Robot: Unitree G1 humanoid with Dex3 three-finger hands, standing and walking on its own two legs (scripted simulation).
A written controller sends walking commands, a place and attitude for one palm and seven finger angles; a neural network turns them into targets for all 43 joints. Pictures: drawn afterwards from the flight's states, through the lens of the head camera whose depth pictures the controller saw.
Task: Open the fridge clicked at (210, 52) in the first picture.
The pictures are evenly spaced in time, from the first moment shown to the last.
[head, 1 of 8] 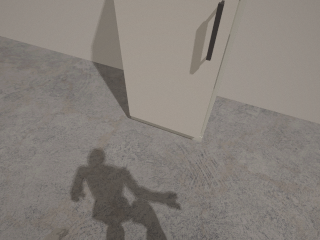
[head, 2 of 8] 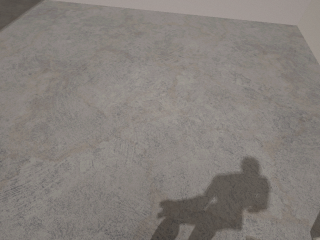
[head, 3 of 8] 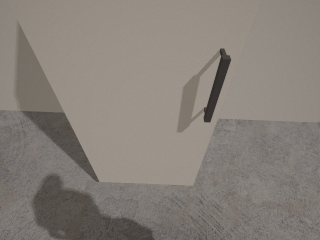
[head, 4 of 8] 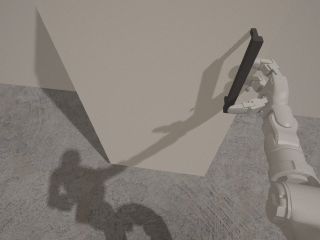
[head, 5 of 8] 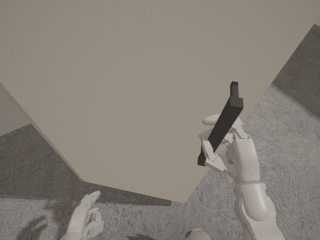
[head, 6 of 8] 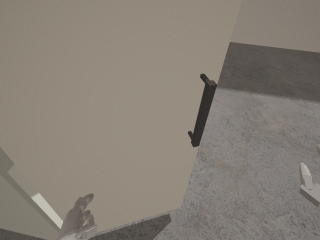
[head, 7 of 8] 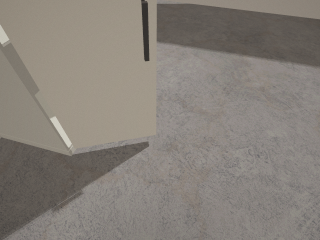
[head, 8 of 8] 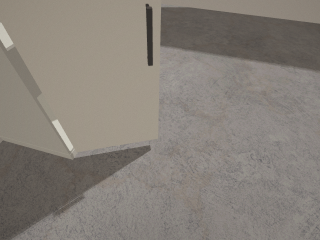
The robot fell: no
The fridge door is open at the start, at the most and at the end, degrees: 0 67 62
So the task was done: yes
